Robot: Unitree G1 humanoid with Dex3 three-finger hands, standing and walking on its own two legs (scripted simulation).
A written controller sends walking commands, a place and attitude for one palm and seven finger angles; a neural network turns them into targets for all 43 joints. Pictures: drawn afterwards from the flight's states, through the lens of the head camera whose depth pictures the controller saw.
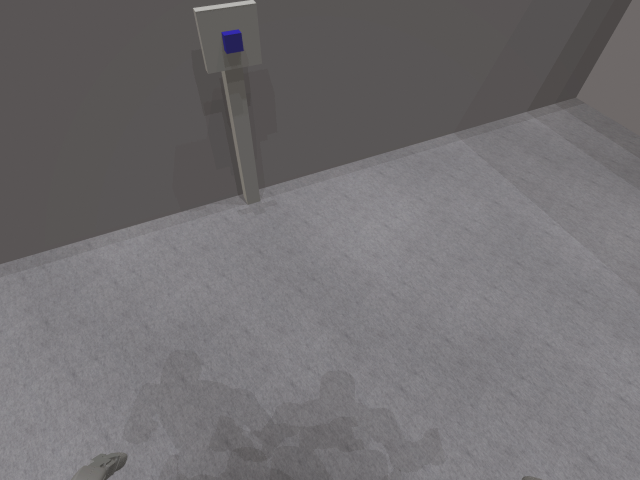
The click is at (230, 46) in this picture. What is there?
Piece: button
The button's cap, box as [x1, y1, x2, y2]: [221, 29, 243, 53]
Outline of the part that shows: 238,29 221,32 224,49 227,53 243,50 241,34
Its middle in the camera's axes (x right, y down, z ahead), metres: -0.27 -0.60 +1.17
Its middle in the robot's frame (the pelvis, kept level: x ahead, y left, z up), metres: +1.27 +0.33 -0.04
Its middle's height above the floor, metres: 0.73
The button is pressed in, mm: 0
